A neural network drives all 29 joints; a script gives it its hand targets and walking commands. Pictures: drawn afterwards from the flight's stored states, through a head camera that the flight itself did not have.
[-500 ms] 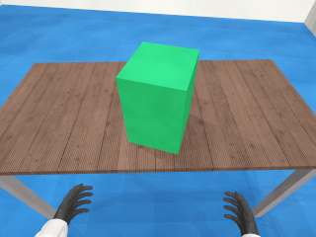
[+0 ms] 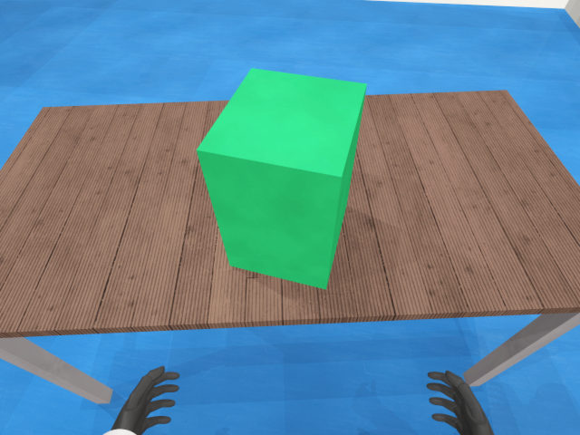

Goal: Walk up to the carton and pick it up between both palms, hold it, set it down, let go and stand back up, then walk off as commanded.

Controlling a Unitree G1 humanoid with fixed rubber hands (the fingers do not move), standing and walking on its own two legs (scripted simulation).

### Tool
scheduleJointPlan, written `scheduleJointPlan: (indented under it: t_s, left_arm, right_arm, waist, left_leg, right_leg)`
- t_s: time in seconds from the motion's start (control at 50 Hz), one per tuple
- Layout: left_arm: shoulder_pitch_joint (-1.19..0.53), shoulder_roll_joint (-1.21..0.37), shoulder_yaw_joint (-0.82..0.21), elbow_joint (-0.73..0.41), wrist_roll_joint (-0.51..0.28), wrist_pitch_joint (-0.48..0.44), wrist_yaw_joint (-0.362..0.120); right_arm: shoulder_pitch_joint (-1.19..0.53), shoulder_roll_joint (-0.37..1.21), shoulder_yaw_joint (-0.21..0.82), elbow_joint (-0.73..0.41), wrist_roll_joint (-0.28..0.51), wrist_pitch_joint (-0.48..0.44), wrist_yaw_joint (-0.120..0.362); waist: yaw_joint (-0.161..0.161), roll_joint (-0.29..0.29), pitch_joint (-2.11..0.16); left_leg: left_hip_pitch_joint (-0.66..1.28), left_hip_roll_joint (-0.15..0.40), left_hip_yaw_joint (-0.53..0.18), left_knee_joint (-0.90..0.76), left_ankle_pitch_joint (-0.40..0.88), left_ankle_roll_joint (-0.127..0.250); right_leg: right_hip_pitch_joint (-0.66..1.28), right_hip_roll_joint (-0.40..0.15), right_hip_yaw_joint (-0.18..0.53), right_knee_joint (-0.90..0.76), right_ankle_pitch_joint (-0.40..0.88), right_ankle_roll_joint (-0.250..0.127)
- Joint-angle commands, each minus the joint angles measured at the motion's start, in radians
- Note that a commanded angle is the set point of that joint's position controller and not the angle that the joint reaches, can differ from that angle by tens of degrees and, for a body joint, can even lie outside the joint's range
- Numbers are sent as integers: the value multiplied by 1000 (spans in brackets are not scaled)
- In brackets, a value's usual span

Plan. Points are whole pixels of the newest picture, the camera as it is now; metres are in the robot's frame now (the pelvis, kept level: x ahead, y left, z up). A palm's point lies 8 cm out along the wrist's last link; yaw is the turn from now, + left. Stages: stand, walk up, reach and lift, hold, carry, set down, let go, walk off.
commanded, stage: set down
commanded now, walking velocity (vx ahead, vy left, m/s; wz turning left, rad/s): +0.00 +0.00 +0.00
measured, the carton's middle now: (290, 184) +0.48 +0.04 +0.04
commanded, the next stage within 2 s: let go in 0.82 s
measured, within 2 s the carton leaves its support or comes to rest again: neither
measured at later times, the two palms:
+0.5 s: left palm out of the picture +0.14 +0.22 -0.08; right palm out of the picture +0.13 -0.24 -0.08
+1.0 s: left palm (150, 434) +0.14 +0.22 -0.09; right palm out of the picture +0.13 -0.24 -0.08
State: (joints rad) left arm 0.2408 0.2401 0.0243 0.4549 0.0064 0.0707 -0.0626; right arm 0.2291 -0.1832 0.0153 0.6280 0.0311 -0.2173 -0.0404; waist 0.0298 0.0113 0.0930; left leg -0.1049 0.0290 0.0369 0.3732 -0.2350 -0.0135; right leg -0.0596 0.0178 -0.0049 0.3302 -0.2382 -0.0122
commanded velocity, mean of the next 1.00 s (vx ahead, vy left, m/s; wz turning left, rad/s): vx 0.00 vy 0.00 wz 0.00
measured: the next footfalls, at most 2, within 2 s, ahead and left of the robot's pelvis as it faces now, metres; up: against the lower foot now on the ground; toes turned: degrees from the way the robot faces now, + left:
none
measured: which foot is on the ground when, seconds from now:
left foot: down 0.00-1.00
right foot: down 0.00-1.00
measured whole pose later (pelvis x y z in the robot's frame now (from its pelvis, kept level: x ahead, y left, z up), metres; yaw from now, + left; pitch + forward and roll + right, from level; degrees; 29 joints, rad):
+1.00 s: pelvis -0.03 +0.00 +0.00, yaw -1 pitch -3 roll +0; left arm 0.13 0.19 0.00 0.57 0.04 0.10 0.03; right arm 0.13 -0.22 -0.02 0.75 -0.02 -0.18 0.03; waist 0.03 -0.03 0.09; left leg -0.14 0.03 0.05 0.39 -0.20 -0.01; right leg -0.12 0.01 -0.01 0.40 -0.23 -0.01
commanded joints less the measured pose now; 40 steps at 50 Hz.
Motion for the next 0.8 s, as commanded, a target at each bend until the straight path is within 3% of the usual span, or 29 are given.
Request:
scheduleJointPlan:
  t_s: [0.0,0.04,0.06,0.08,0.1,0.12,0.14,0.16,0.2,0.22,0.24,0.28,0.32,0.34,0.36,0.4,0.42,0.44,0.52,0.56,0.62,0.64,0.66,0.7,0.72,0.74,0.78]
  left_arm:
    - [-55,72,34,-111,18,-38,38]
    - [-52,71,40,-44,13,-28,25]
    - [-53,86,41,-38,15,-26,16]
    - [-50,70,56,3,38,-21,22]
    - [-47,93,75,-1,29,-22,14]
    - [-68,96,63,-6,20,-17,10]
    - [-86,84,68,8,32,-12,11]
    - [-77,55,50,4,49,2,20]
    - [-86,65,56,20,40,2,11]
    - [-111,62,54,6,42,8,17]
    - [-100,79,58,11,45,10,12]
    - [-113,68,52,-1,54,15,27]
    - [-120,58,39,-14,38,7,36]
    - [-141,64,29,-46,47,10,50]
    - [-150,76,41,-25,46,5,58]
    - [-161,62,17,-45,30,9,72]
    - [-146,49,9,14,39,17,71]
    - [-150,78,18,-16,19,10,67]
    - [-186,55,2,-3,30,32,82]
    - [-163,52,7,20,20,32,81]
    - [-135,29,-9,36,14,36,86]
    - [-152,40,2,23,12,37,79]
    - [-180,50,-1,15,-4,34,78]
    - [-178,23,-10,3,17,32,90]
    - [-157,27,-7,21,21,32,90]
    - [-169,31,0,13,17,29,96]
    - [-186,44,2,-1,9,11,95]
  right_arm:
    - [-54,-128,-43,5,1,-75,37]
    - [-65,-121,-19,10,-6,-65,32]
    - [-59,-101,-2,27,-9,-62,25]
    - [-60,-115,-2,59,-4,-54,39]
    - [-51,-100,20,37,2,-60,26]
    - [-52,-109,9,40,2,-60,21]
    - [-84,-116,1,43,-11,-56,25]
    - [-77,-134,-8,85,-6,-55,33]
    - [-94,-121,-8,100,-16,-50,25]
    - [-100,-117,-7,111,-16,-45,27]
    - [-94,-121,-15,91,-16,-46,20]
    - [-97,-113,-13,99,-1,-43,29]
    - [-101,-116,-18,71,-5,-53,40]
    - [-107,-120,-34,55,0,-50,51]
    - [-122,-101,-19,30,-6,-45,49]
    - [-150,-111,-49,47,-14,-33,57]
    - [-139,-126,-61,63,-29,-20,61]
    - [-143,-96,-29,7,-24,-19,49]
    - [-120,-92,-43,43,-26,20,61]
    - [-117,-103,-53,17,-47,29,56]
    - [-109,-132,-74,35,-62,37,64]
    - [-116,-126,-74,10,-66,37,62]
    - [-148,-130,-75,-7,-66,31,53]
    - [-137,-131,-90,34,-63,40,65]
    - [-110,-139,-84,10,-56,34,67]
    - [-158,-139,-80,6,-62,33,73]
    - [-165,-127,-66,2,-55,27,67]
  waist:
    - [-3,21,-189]
    - [-16,-61,-166]
    - [-24,-74,-158]
    - [-4,-47,-155]
    - [3,-85,-144]
    - [-37,-67,-161]
    - [-11,-80,-149]
    - [-21,-28,-140]
    - [-13,-71,-133]
    - [-15,-46,-114]
    - [-31,-56,-120]
    - [-14,3,-119]
    - [-6,-4,-140]
    - [-12,41,-143]
    - [6,17,-108]
    - [4,40,-116]
    - [-10,9,-73]
    - [7,-23,-86]
    - [-3,23,-76]
    - [6,-29,-83]
    - [1,-33,-89]
    - [0,-66,-87]
    - [-6,-70,-110]
    - [-12,-23,-71]
    - [-13,-27,-88]
    - [6,-34,-100]
    - [0,-41,-98]
  left_leg:
    - [243,-4,-15,48,538,-60]
    - [203,-9,-4,37,443,-32]
    - [178,-13,4,25,413,-27]
    - [168,-12,3,16,400,-29]
    - [120,-21,10,14,368,-16]
    - [146,-24,11,22,370,-17]
    - [117,-14,9,10,345,-15]
    - [127,-14,4,9,350,-25]
    - [102,-13,7,-8,295,-17]
    - [97,-15,13,-3,284,-17]
    - [71,-22,14,-1,270,-20]
    - [117,-18,15,-6,273,-22]
    - [118,-12,18,5,280,-19]
    - [119,-6,15,-11,240,-26]
    - [92,-13,24,-16,197,-17]
    - [82,-2,26,-25,167,-21]
    - [76,3,21,-34,159,-14]
    - [58,-5,30,-30,132,-5]
    - [58,-1,31,-38,59,-4]
    - [48,-4,38,-24,81,2]
    - [83,-1,30,-30,128,-4]
    - [69,-1,32,-26,138,3]
    - [61,-12,43,-22,138,-3]
    - [79,1,27,-23,135,-10]
    - [88,1,23,-18,161,-7]
    - [58,5,20,-16,156,-6]
    - [64,-2,25,-9,179,-7]
  right_leg:
    - [-171,15,-44,-32,358,15]
    - [-140,-7,-20,-34,409,35]
    - [-97,-2,-15,-45,372,32]
    - [-88,-6,-15,-28,384,28]
    - [-45,-28,-2,-26,458,42]
    - [-43,-28,-6,-28,472,38]
    - [-40,-30,-8,-19,433,42]
    - [-62,-21,-21,-16,407,37]
    - [-68,-32,-13,-22,388,44]
    - [-75,-30,-9,-32,328,37]
    - [-55,-40,0,-26,378,47]
    - [-96,-31,-11,-38,293,38]
    - [-104,-24,-16,-34,271,33]
    - [-118,-25,-11,-38,232,32]
    - [-142,-30,-11,-45,154,39]
    - [-158,-19,-30,-39,48,28]
    - [-168,-18,-29,-40,41,25]
    - [-150,-34,-14,-47,27,36]
    - [-179,-41,-10,-40,-60,24]
    - [-156,-47,-5,-32,-51,30]
    - [-167,-25,-20,-29,17,20]
    - [-165,-30,-18,-27,44,33]
    - [-146,-24,-31,-21,33,31]
    - [-184,-20,-22,-24,17,18]
    - [-174,-22,-21,-22,62,21]
    - [-171,-15,-29,-6,43,19]
    - [-164,-20,-27,-9,73,24]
